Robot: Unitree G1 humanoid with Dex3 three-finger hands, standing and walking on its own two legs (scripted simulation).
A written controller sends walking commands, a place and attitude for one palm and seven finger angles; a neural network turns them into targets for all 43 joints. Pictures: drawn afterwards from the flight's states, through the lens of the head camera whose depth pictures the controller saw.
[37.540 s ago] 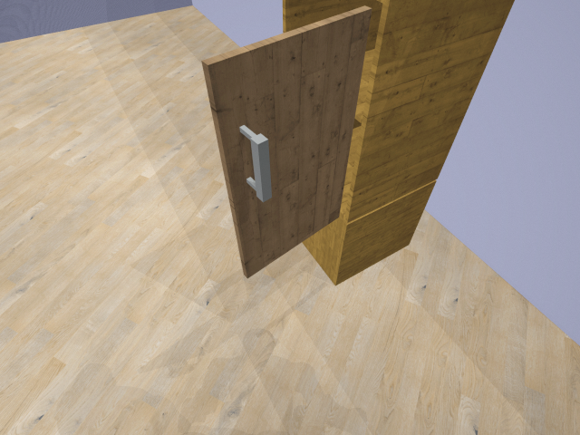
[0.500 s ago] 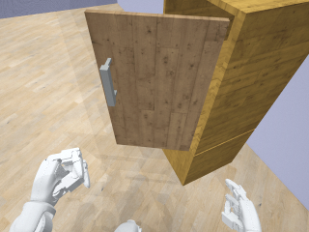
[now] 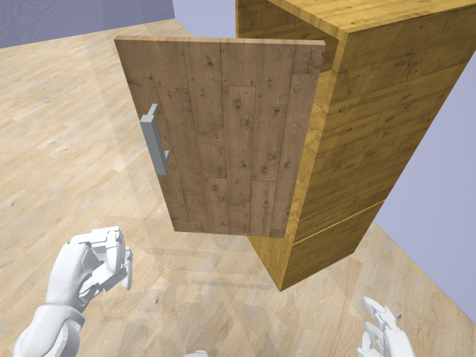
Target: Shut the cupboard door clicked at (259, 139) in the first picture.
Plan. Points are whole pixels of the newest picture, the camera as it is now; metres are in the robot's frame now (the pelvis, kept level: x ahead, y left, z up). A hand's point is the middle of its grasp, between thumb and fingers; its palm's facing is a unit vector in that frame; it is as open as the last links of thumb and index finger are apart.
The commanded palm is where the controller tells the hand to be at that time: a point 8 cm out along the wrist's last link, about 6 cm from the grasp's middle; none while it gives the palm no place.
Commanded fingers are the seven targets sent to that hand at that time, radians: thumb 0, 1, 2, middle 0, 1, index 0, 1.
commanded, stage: raise the hand and make a fist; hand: left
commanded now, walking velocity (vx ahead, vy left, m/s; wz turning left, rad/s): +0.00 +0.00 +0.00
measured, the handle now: (158, 140) +0.50 +0.20 +0.09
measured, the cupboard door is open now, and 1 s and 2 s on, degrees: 59 59 59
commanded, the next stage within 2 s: bring the fist close to the handle in 0.12 s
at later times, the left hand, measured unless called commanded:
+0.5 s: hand (139, 237) +0.27 +0.17 +0.09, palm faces -0.03 -1.00 -0.03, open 3.1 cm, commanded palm +0.26 +0.23 +0.09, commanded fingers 0.00 0.90 0.90 -1.30 -1.50 -1.30 -1.50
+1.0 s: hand (163, 190) +0.36 +0.16 +0.09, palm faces -0.03 -1.00 -0.03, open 3.1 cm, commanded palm +0.34 +0.22 +0.09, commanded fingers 0.00 0.90 0.90 -1.30 -1.50 -1.30 -1.50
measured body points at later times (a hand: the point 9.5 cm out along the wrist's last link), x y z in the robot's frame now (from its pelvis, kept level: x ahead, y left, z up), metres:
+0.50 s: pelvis +0.00 -0.01 +0.00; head +0.02 -0.02 +0.45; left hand +0.27 +0.23 +0.10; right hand +0.18 -0.24 -0.08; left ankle +0.07 +0.12 -0.70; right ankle -0.03 -0.11 -0.70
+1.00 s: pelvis +0.01 +0.00 +0.00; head +0.04 -0.01 +0.45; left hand +0.36 +0.21 +0.10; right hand +0.14 -0.25 -0.10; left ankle +0.07 +0.12 -0.70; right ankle -0.03 -0.11 -0.70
